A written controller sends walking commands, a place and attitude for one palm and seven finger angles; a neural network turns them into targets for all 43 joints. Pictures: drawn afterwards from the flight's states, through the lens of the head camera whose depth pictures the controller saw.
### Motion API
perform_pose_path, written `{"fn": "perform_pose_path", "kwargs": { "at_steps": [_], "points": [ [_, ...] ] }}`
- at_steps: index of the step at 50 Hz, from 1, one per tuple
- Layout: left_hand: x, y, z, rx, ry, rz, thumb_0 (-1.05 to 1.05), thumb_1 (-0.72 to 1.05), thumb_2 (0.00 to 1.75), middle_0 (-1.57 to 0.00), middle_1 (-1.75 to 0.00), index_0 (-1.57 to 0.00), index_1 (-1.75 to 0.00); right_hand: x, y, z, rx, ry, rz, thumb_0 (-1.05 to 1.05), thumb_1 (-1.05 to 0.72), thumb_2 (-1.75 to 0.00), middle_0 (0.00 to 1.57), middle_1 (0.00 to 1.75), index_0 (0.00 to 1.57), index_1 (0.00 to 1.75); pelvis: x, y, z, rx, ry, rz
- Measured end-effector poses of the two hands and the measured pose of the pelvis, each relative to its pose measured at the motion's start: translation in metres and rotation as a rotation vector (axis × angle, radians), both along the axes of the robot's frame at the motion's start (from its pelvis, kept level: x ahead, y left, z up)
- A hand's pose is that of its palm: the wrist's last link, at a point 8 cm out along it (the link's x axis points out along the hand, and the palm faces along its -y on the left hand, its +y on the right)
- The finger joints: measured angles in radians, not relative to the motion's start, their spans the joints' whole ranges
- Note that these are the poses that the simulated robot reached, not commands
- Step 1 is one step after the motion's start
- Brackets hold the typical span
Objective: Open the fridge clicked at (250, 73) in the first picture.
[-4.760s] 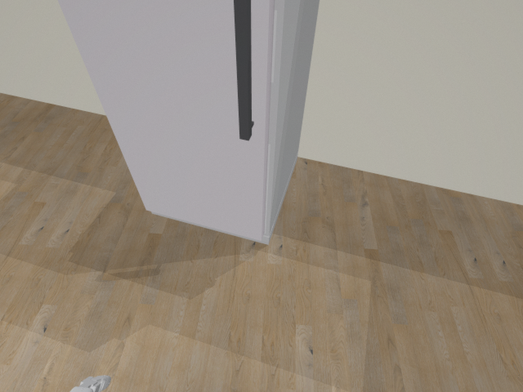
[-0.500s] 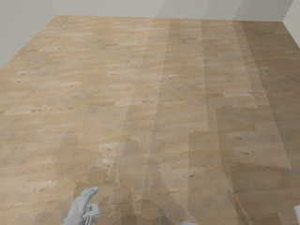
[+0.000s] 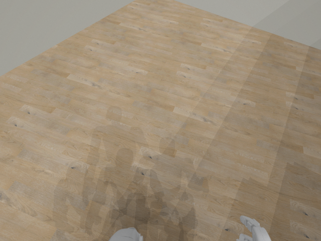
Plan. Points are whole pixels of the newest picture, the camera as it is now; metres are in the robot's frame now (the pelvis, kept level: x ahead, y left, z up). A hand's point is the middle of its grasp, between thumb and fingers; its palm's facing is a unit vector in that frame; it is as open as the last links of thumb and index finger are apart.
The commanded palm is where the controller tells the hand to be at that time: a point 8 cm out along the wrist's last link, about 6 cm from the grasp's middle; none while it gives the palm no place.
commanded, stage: turn to face it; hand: right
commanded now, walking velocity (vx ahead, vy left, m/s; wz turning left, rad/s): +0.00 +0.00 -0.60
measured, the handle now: out of the picture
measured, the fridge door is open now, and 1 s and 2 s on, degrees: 0 0 0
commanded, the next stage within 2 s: none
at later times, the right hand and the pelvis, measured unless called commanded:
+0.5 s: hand out of the picture +0.04 -0.26 -0.17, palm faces +0.30 +0.93 -0.21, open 7.3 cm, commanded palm none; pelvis +0.02 -0.04 +0.02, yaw -15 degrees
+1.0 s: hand out of the picture +0.01 -0.20 -0.12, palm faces +0.55 +0.79 -0.28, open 7.3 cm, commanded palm none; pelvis +0.02 +0.03 +0.02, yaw -34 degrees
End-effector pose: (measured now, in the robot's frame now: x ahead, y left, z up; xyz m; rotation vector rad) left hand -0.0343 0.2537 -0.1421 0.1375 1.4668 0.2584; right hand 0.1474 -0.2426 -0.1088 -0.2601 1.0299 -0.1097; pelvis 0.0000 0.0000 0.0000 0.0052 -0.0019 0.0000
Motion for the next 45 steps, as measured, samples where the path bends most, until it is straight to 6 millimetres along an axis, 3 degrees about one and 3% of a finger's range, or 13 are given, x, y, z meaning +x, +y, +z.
{"fn": "perform_pose_path", "kwargs": {
  "at_steps": [6, 11, 15, 20, 25, 31, 38, 45],
  "points": [
    [0.033, -0.022, 0.005, -0.066, -0.042, -0.019, 0.01, 0.91, 0.9, -0.2, -0.3, -0.2, -0.29, 0.009, 0.024, 0.009, 0.04, 0.004, -0.013, 0.0, -0.91, -0.89, 0.2, 0.3, 0.2, 0.3, 0.018, 0.002, 0.013, 0.001, -0.005, -0.043],
    [0.065, -0.046, 0.01, -0.104, -0.06, -0.095, 0.0, 0.91, 0.9, -0.2, -0.3, -0.2, -0.3, -0.007, 0.027, 0.001, 0.109, 0.013, -0.1, 0.0, -0.91, -0.89, 0.2, 0.3, 0.2, 0.3, 0.024, -0.005, 0.016, 0.008, -0.007, -0.108],
    [0.092, -0.051, 0.015, -0.061, -0.061, -0.179, 0.02, 0.93, 0.9, -0.2, -0.3, -0.2, -0.3, -0.04, 0.01, -0.017, 0.146, 0.056, -0.207, 0.0, -0.91, -0.89, 0.2, 0.3, 0.21, 0.3, 0.026, -0.018, 0.011, 0.022, -0.005, -0.167],
    [0.127, -0.058, 0.023, 0.008, -0.13, -0.271, 0.02, 0.93, 0.9, -0.2, -0.3, -0.2, -0.3, -0.092, -0.033, -0.039, 0.13, 0.16, -0.341, -0.01, -0.92, -0.89, 0.2, 0.3, 0.2, 0.3, 0.026, -0.037, 0.003, 0.03, 0.012, -0.22],
    [0.149, -0.064, 0.042, 0.042, -0.168, -0.334, 0.01, 0.92, 0.9, -0.2, -0.3, -0.2, -0.3, -0.131, -0.063, -0.026, 0.087, 0.24, -0.407, 0.0, -0.92, -0.89, 0.2, 0.3, 0.2, 0.3, 0.024, -0.044, 0.016, 0.044, 0.022, -0.259],
    [0.175, -0.07, 0.053, 0.034, -0.195, -0.419, 0.01, 0.91, 0.9, -0.2, -0.3, -0.2, -0.3, -0.15, -0.077, -0.01, 0.057, 0.216, -0.48, 0.0, -0.92, -0.89, 0.19, 0.3, 0.2, 0.3, 0.023, -0.044, 0.027, 0.053, 0.021, -0.328],
    [0.205, -0.066, 0.05, 0.001, -0.232, -0.501, 0.0, 0.9, 0.9, -0.2, -0.3, -0.21, -0.3, -0.148, -0.063, 0.0, 0.048, 0.139, -0.536, 0.0, -0.91, -0.89, 0.19, 0.3, 0.2, 0.3, 0.02, -0.027, 0.026, 0.042, 0.017, -0.417],
    [0.233, -0.046, 0.032, -0.047, -0.247, -0.575, 0.0, 0.9, 0.9, -0.2, -0.3, -0.21, -0.3, -0.145, -0.024, 0.01, 0.028, 0.056, -0.588, 0.0, -0.91, -0.89, 0.2, 0.3, 0.2, 0.3, 0.021, 0.008, 0.019, 0.018, 0.023, -0.512]
  ]
}}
